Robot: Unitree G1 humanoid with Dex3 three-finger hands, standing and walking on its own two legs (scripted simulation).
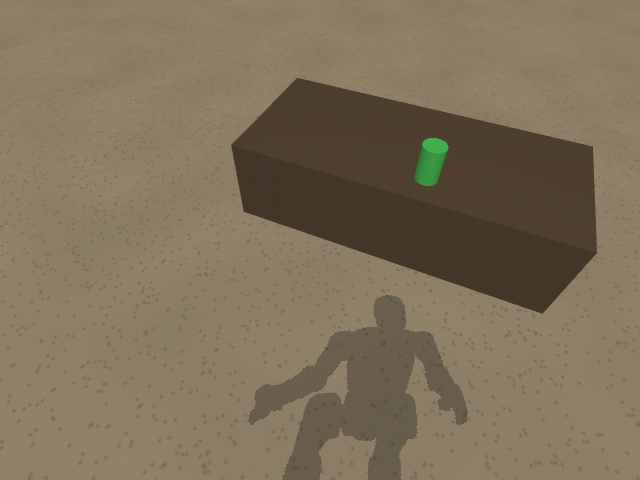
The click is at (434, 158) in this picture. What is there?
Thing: squat round
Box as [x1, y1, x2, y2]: [414, 138, 448, 185]
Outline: 440,139 428,138 425,139 422,143 414,178 417,182 423,185 432,185 437,181 448,147 447,144
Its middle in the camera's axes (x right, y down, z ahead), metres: +0.38 -0.26 +1.31
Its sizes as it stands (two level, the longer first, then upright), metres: 0.084 0.084 0.138
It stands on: a support 0.36 m high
